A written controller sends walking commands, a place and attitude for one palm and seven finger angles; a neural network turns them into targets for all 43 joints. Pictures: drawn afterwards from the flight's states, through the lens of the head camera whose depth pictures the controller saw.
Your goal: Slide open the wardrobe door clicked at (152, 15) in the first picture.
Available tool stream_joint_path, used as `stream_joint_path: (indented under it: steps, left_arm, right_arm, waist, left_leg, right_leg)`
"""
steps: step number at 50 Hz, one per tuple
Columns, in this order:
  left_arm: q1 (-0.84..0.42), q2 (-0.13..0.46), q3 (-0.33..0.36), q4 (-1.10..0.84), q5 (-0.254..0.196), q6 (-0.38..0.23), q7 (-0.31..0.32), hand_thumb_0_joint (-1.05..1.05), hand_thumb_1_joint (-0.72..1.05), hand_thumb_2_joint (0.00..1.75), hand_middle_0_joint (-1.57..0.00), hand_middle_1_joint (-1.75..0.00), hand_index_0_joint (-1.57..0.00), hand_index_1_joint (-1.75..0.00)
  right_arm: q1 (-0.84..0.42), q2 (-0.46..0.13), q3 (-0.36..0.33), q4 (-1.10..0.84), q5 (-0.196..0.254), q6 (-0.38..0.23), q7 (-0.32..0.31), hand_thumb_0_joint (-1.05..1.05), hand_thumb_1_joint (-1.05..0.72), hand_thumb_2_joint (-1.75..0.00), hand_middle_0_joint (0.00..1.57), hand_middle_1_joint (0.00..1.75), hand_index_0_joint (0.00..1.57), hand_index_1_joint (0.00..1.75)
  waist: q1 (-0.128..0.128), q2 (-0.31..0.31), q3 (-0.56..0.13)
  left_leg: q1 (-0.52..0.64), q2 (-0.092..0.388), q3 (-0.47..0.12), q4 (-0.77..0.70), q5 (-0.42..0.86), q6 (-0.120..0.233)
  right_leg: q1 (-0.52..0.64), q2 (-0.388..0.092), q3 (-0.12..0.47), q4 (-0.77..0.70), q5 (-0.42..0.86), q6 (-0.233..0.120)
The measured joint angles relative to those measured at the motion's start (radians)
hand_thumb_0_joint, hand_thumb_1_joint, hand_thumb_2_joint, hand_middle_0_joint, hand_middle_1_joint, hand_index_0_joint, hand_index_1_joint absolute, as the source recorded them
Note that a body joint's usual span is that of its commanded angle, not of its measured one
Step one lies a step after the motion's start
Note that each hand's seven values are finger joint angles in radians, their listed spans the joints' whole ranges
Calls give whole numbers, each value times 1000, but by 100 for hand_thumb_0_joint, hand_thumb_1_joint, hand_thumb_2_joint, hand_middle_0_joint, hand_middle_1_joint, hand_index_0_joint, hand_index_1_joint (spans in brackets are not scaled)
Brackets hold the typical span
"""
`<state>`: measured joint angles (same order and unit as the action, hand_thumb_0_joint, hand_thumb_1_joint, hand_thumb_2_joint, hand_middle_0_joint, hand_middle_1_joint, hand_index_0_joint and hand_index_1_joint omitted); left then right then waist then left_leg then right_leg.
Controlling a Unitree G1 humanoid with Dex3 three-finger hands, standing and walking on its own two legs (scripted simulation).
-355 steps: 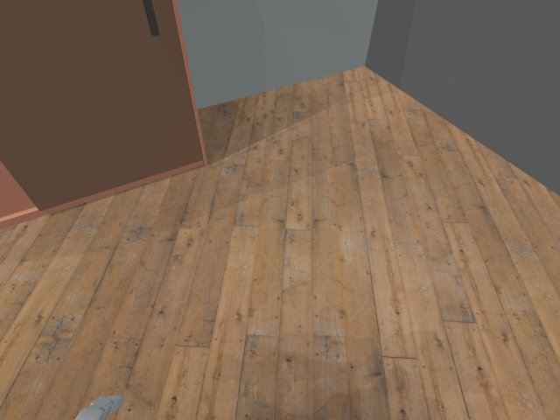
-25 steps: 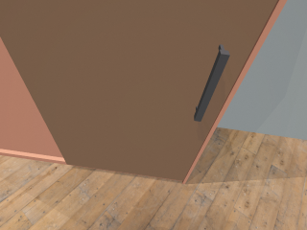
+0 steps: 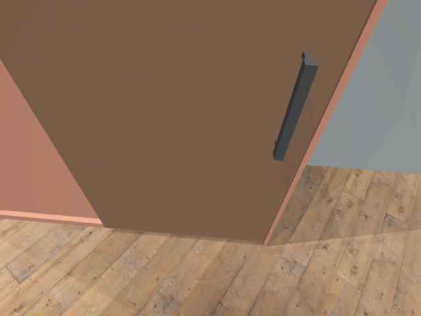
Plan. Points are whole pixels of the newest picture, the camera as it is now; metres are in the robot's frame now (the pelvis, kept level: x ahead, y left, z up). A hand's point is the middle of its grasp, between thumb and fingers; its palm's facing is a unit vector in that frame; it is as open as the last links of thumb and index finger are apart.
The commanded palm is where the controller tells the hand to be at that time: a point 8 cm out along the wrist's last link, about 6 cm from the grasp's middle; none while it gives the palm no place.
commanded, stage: look again from close up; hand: right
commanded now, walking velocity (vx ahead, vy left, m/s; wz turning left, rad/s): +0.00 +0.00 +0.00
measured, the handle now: (290, 111) +0.55 -0.16 +0.10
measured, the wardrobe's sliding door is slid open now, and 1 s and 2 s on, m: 0.00 0.00 0.00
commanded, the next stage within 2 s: shuffle to correct the standing spot in 0.10 s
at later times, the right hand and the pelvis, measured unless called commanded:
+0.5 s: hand out of the picture +0.02 -0.18 -0.18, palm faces +0.04 +0.98 -0.18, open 7.4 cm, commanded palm none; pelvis +0.04 -0.01 -0.01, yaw +0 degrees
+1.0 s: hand out of the picture +0.15 -0.20 -0.18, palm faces +0.07 +0.96 -0.26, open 7.3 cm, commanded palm none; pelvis +0.12 -0.01 +0.00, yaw -2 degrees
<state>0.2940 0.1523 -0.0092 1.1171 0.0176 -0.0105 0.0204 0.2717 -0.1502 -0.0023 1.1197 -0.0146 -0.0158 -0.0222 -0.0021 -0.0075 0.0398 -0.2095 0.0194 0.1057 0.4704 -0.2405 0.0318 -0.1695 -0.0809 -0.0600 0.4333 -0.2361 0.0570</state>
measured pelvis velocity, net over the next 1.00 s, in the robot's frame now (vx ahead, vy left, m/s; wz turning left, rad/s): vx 0.12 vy -0.01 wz -0.04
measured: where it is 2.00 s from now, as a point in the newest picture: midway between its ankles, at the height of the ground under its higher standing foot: outside the picture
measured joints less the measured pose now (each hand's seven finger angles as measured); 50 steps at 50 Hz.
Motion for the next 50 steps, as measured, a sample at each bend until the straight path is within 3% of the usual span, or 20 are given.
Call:
stream_joint_path:
  steps: [14,28,33,36,41,46,50]
  left_arm:
    - [1,-18,-2,3,3,-6,1,0,91,90,-20,-30,-19,-30]
    - [85,-34,10,0,10,-15,-6,0,90,90,-20,-30,-19,-30]
    - [62,-38,13,2,4,-10,-8,0,90,90,-20,-30,-19,-30]
    - [19,-38,16,-9,2,-25,-7,0,90,90,-20,-30,-19,-30]
    - [-2,-33,8,-27,7,-45,29,1,92,90,-20,-30,-19,-30]
    - [-15,-38,9,-42,7,-20,32,0,92,90,-20,-30,-19,-30]
    - [-36,-40,25,-54,13,5,27,0,91,90,-20,-30,-20,-30]
  right_arm:
    - [-8,-5,-8,-7,-2,3,-1,0,-91,-89,20,30,20,30]
    - [72,13,-35,-6,-13,-6,17,0,-91,-89,20,30,20,30]
    - [88,21,-46,-6,-17,-35,6,0,-91,-89,20,30,20,30]
    - [110,22,-45,1,-16,-26,-3,0,-91,-89,20,30,20,30]
    - [77,25,-35,34,-1,31,-20,0,-91,-89,20,30,20,30]
    - [-27,10,-42,-28,-15,46,-26,1,-93,-89,20,30,20,30]
    - [-87,-28,-61,-85,-11,48,-17,2,-94,-89,20,30,20,30]
  waist:
    - [-3,6,3]
    - [1,8,-14]
    - [-5,15,7]
    - [-19,44,26]
    - [1,51,20]
    - [6,18,57]
    - [4,1,102]
  left_leg:
    - [-2,15,-9,6,-8,-15]
    - [-17,25,-10,144,-155,-21]
    - [17,30,25,154,-202,-24]
    - [30,42,16,190,-227,-33]
    - [-96,21,-49,485,-317,-29]
    - [-186,32,-35,420,-221,-40]
    - [-216,26,-26,324,-141,-29]
  right_leg:
    - [1,15,-8,4,-11,-13]
    - [-16,14,-4,141,-156,-19]
    - [-93,12,-24,306,-231,-62]
    - [-79,33,-62,228,-178,-72]
    - [4,41,-78,143,-168,-81]
    - [54,41,-59,29,-114,-67]
    - [61,32,-59,26,-116,-42]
